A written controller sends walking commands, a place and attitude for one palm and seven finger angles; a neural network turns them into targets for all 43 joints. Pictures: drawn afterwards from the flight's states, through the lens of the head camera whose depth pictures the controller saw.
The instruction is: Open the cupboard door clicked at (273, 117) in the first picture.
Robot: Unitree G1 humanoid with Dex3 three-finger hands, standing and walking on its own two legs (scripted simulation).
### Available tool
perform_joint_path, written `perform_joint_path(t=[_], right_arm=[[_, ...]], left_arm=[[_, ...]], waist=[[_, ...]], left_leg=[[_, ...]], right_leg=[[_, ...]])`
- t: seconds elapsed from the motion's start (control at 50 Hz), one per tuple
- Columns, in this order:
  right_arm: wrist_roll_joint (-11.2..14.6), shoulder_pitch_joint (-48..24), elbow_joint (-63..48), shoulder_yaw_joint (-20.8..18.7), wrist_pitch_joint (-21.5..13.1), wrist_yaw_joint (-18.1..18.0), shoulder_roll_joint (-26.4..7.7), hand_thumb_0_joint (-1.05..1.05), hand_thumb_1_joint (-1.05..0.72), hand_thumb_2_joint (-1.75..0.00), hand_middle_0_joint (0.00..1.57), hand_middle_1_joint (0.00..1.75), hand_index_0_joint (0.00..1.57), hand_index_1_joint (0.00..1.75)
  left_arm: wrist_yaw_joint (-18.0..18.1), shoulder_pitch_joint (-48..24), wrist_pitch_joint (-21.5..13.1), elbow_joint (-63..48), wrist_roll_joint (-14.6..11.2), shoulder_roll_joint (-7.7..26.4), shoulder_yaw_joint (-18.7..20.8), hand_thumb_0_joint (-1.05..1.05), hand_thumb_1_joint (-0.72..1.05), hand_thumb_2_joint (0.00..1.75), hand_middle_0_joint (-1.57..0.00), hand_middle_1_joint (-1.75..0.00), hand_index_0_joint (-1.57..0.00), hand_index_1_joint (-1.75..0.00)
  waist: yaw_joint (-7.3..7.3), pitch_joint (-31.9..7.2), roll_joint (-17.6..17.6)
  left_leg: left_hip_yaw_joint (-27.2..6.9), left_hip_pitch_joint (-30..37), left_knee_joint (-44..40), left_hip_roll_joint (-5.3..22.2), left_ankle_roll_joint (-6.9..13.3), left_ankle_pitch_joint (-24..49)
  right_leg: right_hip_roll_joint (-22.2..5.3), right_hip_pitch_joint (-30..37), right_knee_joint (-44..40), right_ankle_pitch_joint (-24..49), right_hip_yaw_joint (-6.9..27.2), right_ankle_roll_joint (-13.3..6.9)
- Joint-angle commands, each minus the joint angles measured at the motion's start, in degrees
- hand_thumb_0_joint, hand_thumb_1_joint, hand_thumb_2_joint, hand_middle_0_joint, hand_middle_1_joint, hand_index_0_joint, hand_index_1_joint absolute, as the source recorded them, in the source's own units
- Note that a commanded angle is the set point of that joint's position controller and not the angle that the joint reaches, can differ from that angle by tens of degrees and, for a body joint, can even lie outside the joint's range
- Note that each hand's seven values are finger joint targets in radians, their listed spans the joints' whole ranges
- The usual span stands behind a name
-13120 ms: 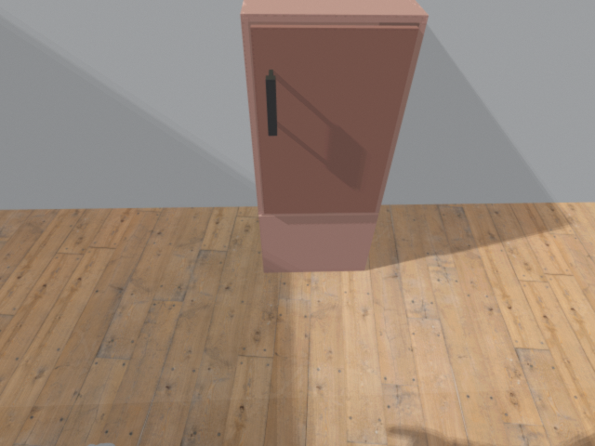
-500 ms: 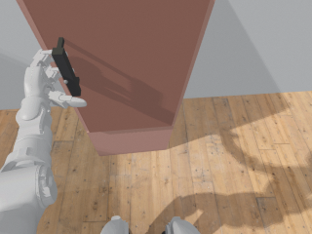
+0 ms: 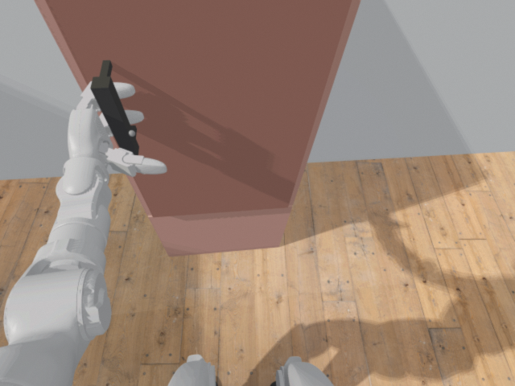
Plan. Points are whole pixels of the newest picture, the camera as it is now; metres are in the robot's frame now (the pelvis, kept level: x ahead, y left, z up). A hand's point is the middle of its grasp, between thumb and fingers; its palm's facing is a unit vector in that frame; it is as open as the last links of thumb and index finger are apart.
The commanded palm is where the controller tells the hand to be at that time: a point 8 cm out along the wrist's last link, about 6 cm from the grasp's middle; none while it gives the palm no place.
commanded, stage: slide the fingers in behind the handle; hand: left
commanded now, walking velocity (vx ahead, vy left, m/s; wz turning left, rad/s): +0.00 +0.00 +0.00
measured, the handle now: (119, 112) +0.53 +0.20 +0.08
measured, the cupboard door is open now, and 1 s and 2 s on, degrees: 0 0 40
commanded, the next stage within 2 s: close the thumb around the handle in 0.22 s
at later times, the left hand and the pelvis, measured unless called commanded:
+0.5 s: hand (134, 133) +0.48 +0.17 +0.08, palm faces +0.08 -1.00 -0.01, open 13.2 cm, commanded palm +0.45 +0.21 +0.09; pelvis +0.00 +0.00 +0.00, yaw +0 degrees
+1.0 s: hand (133, 132) +0.48 +0.17 +0.09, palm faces +0.07 -1.00 +0.00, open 5.5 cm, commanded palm +0.45 +0.22 +0.09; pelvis +0.01 +0.00 +0.00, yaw +0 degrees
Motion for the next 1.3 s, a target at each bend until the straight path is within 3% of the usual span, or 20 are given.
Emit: perform_joint_path(t=[0.0, 0.06, 0.14, 0.3, 0.32, 0.36, 0.4, 0.46, 0.48, 0.52, 0.56, 0.62, 0.68, 0.72, 0.8, 0.98, 1.0, 1.12, 1.18, 1.28], right_arm=[[-0.26, 7.35, -3.54, -3.63, -1.05, -0.64, -9.84, 0.00, -0.90, -0.90, 0.20, 0.30, 0.20, 0.30], [-0.38, 7.47, -3.38, -3.62, -1.14, -0.70, -9.87, 0.00, -0.90, -0.90, 0.20, 0.30, 0.20, 0.30], [-0.28, 7.09, -3.58, -3.76, -1.04, -0.55, -9.69, 0.00, -0.90, -0.90, 0.20, 0.30, 0.20, 0.30], [-0.13, 6.85, -3.82, -3.77, -0.72, -0.53, -9.66, 0.00, -0.90, -0.90, 0.20, 0.30, 0.20, 0.30], [-0.15, 6.75, -3.84, -3.73, -0.76, -0.47, -9.63, 0.00, -0.90, -0.90, 0.20, 0.30, 0.20, 0.30], [-0.32, 7.25, -3.51, -3.84, -0.81, -0.62, -9.92, 0.00, -0.90, -0.90, 0.20, 0.30, 0.20, 0.30], [-0.23, 6.82, -3.60, -3.77, -0.81, -0.57, -9.65, 0.00, -0.90, -0.90, 0.20, 0.30, 0.20, 0.30], [-0.35, 7.25, -3.47, -3.89, -0.81, -0.52, -9.63, 0.00, -0.90, -0.90, 0.20, 0.30, 0.20, 0.30], [-0.24, 6.96, -3.39, -3.93, -0.85, -0.51, -9.69, 0.00, -0.90, -0.90, 0.20, 0.30, 0.20, 0.30], [-0.22, 6.95, -3.39, -4.05, -0.70, -0.51, -9.76, 0.00, -0.90, -0.90, 0.20, 0.30, 0.20, 0.30], [-0.35, 7.01, -3.53, -3.94, -0.74, -0.51, -9.55, 0.00, -0.90, -0.90, 0.20, 0.30, 0.20, 0.30], [-0.15, 6.73, -3.29, -3.78, -0.56, -0.60, -9.72, 0.00, -0.90, -0.90, 0.20, 0.30, 0.20, 0.30], [-0.19, 6.68, -3.50, -4.08, -0.68, -0.61, -9.52, 0.00, -0.90, -0.90, 0.20, 0.30, 0.20, 0.30], [-0.09, 6.61, -3.57, -3.94, -0.49, -0.68, -9.63, 0.00, -0.90, -0.90, 0.20, 0.30, 0.20, 0.30], [0.03, 6.39, -3.92, -3.77, -0.38, -0.83, -9.66, 0.00, -0.90, -0.90, 0.20, 0.30, 0.20, 0.30], [-0.01, 6.34, -4.60, -3.67, -0.18, -0.94, -9.49, 0.00, -0.90, -0.90, 0.20, 0.30, 0.20, 0.30], [0.09, 6.27, -4.70, -3.69, -0.06, -0.98, -9.52, 0.00, -0.90, -0.90, 0.20, 0.30, 0.20, 0.30], [0.00, 5.99, -4.62, -3.72, -0.17, -0.89, -9.33, 0.00, -0.90, -0.90, 0.20, 0.30, 0.20, 0.30], [0.03, 5.96, -5.12, -4.07, -0.20, -0.71, -9.36, 0.00, -0.90, -0.90, 0.20, 0.30, 0.20, 0.30], [0.47, 4.56, -7.08, -4.27, -0.08, -0.08, -9.06, 0.00, -0.90, -0.90, 0.20, 0.30, 0.20, 0.30]], left_arm=[[-0.45, -26.83, -4.35, -12.67, 0.40, 10.65, -0.14, 0.00, -0.50, 0.30, -0.30, -1.20, -0.30, -1.20], [-0.35, -27.67, -4.57, -12.42, 0.04, 10.37, -0.05, 0.00, -0.50, 0.30, -0.30, -1.20, -0.30, -1.20], [-0.19, -26.19, -4.88, -14.54, -0.18, 9.88, -0.18, 0.00, -0.50, 0.30, -0.30, -1.20, -0.30, -1.20], [0.15, -24.98, -5.00, -13.49, 0.41, 10.19, -0.17, 0.00, -0.50, 0.30, -0.30, -1.20, -0.30, -1.20], [0.06, -25.45, -4.92, -13.71, 0.13, 9.09, -0.88, 0.00, -0.44, 0.32, -0.30, -1.21, -0.30, -1.21], [0.19, -26.19, -5.18, -13.69, 0.04, 10.87, 0.53, 0.00, -0.33, 0.37, -0.31, -1.22, -0.31, -1.22], [0.01, -26.09, -5.25, -14.25, 0.13, 9.57, -0.60, 0.00, -0.22, 0.42, -0.32, -1.23, -0.32, -1.23], [0.07, -25.46, -5.22, -13.90, -0.03, 8.57, -1.08, 0.00, -0.05, 0.49, -0.33, -1.25, -0.33, -1.25], [0.17, -26.15, -5.31, -14.37, -0.03, 8.97, -0.84, 0.00, 0.00, 0.52, -0.34, -1.25, -0.34, -1.25], [0.17, -25.12, -5.20, -14.39, 0.11, 9.69, -0.22, 0.00, 0.12, 0.56, -0.34, -1.27, -0.34, -1.27], [0.08, -25.25, -5.22, -14.81, 0.04, 8.40, -1.17, 0.00, 0.23, 0.61, -0.35, -1.28, -0.35, -1.28], [-0.06, -25.94, -4.85, -13.75, 0.19, 10.14, -0.40, 0.00, 0.40, 0.68, -0.36, -1.30, -0.36, -1.30], [-0.15, -24.84, -5.26, -15.68, -0.34, 9.14, -0.30, 0.00, 0.56, 0.76, -0.38, -1.31, -0.38, -1.31], [-0.32, -23.28, -4.84, -14.55, -0.45, 9.96, 0.24, 0.00, 0.68, 0.80, -0.38, -1.33, -0.38, -1.33], [-0.83, -22.85, -4.45, -13.76, -0.58, 11.31, 1.16, 0.00, 0.90, 0.90, -0.40, -1.35, -0.40, -1.35], [-1.37, -21.38, -4.41, -15.58, -1.06, 13.15, 3.20, 0.00, 0.90, 0.90, -0.40, -1.35, -0.40, -1.35], [-1.40, -19.72, -4.16, -14.42, -1.01, 13.52, 3.58, 0.00, 0.90, 0.90, -0.40, -1.35, -0.40, -1.35], [-1.17, -21.75, -4.32, -15.58, -1.07, 11.15, 1.48, 0.00, 0.90, 0.90, -0.40, -1.35, -0.40, -1.35], [-1.10, -17.52, -4.73, -17.17, -1.30, 10.85, 2.14, 0.00, 0.90, 0.90, -0.40, -1.35, -0.40, -1.35], [-1.22, -7.26, -4.06, -23.25, -2.49, 7.96, 0.82, 0.00, 0.90, 0.90, -0.40, -1.35, -0.40, -1.35]], waist=[[-1.81, -23.56, 4.96], [-2.28, -22.87, 3.63], [-1.48, -24.91, 5.33], [-1.41, -22.40, 4.17], [-1.73, -22.13, 4.45], [-1.67, -22.52, 4.10], [-1.56, -23.59, 5.29], [-1.74, -23.61, 3.47], [-1.65, -23.75, 4.87], [-1.52, -23.84, 3.88], [-1.69, -24.12, 4.21], [-1.72, -22.18, 3.92], [-1.10, -25.92, 4.93], [-1.19, -23.87, 2.98], [-1.05, -23.04, 2.91], [0.16, -24.95, 4.00], [0.35, -23.74, 3.17], [-0.57, -22.72, 3.78], [0.75, -25.61, 4.25], [2.90, -25.38, 3.61]], left_leg=[[-3.91, 21.87, -5.64, -1.81, 0.44, 17.30], [-3.92, 21.23, -5.59, -1.91, 0.71, 16.35], [-3.66, 23.13, -5.66, -1.80, 0.44, 18.65], [-3.52, 21.34, -6.22, -1.96, 0.56, 16.50], [-3.39, 21.50, -6.18, -1.98, 0.60, 16.36], [-3.69, 21.72, -6.03, -1.93, 0.60, 16.79], [-3.58, 22.45, -5.89, -1.95, 0.50, 17.65], [-3.74, 22.54, -5.63, -1.94, 0.60, 18.45], [-3.63, 22.74, -5.68, -1.90, 0.48, 18.47], [-3.48, 22.42, -5.62, -1.92, 0.56, 18.35], [-3.50, 22.87, -5.45, -2.02, 0.62, 19.26], [-3.50, 21.27, -5.77, -2.01, 0.60, 17.54], [-3.48, 23.99, -5.32, -1.99, 0.52, 20.43], [-3.23, 22.22, -5.50, -1.98, 0.62, 20.04], [-2.76, 20.49, -5.51, -2.23, 0.84, 18.93], [-2.41, 20.67, -5.51, -2.32, 0.72, 21.03], [-2.40, 20.11, -5.62, -2.27, 0.68, 20.55], [-2.32, 20.30, -5.85, -2.23, 0.69, 19.60], [-2.32, 22.45, -5.78, -2.14, 0.52, 22.05], [-1.93, 23.63, -6.97, -2.02, 0.32, 25.08]], right_leg=[[2.10, 4.10, -6.63, 17.21, 2.59, 0.35], [2.17, 4.36, -6.98, 16.60, 2.65, 0.39], [2.19, 5.03, -6.71, 18.48, 2.56, 0.35], [2.20, 5.30, -7.17, 17.38, 2.67, 0.35], [2.19, 4.77, -7.30, 17.24, 2.60, 0.41], [2.23, 5.10, -7.08, 17.19, 2.59, 0.29], [2.14, 4.88, -6.90, 17.96, 2.65, 0.34], [2.27, 5.21, -6.78, 18.68, 2.47, 0.31], [2.15, 4.71, -6.73, 18.74, 2.59, 0.39], [2.14, 5.30, -6.87, 18.95, 2.61, 0.43], [2.20, 5.45, -6.61, 19.61, 2.52, 0.38], [2.13, 5.37, -7.03, 18.66, 2.77, 0.46], [2.18, 5.89, -6.52, 20.64, 2.66, 0.40], [2.18, 6.73, -6.86, 21.07, 2.70, 0.51], [2.12, 7.72, -7.11, 21.41, 3.19, 0.63], [2.04, 9.96, -6.54, 23.60, 3.28, 0.60], [2.12, 9.89, -6.77, 23.26, 3.28, 0.54], [2.10, 8.93, -7.16, 22.41, 3.22, 0.67], [2.17, 9.65, -6.65, 23.77, 3.04, 0.41], [2.40, 12.24, -6.77, 26.22, 2.38, 0.17]])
